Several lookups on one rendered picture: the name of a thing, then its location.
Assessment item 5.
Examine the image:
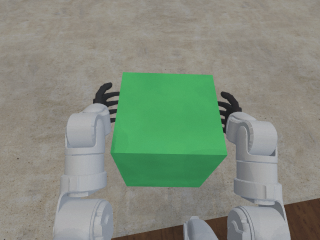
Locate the robot right hand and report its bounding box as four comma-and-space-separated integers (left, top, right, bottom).
217, 91, 242, 134

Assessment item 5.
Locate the right robot thigh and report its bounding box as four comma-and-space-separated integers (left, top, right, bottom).
183, 219, 219, 240

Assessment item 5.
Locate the carton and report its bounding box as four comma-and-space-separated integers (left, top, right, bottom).
110, 72, 228, 188

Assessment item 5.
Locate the right robot upper arm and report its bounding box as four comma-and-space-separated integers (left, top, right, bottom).
227, 205, 290, 240

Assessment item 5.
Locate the robot right forearm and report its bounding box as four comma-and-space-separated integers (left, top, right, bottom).
225, 111, 291, 240

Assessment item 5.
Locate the robot right shin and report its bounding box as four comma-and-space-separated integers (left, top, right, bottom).
189, 216, 199, 220

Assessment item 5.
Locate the robot left forearm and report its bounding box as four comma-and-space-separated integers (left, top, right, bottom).
53, 103, 112, 238

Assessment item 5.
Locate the left robot upper arm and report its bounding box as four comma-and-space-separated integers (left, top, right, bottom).
53, 198, 114, 240

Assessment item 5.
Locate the robot left hand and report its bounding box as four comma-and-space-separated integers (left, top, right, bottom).
93, 82, 120, 123

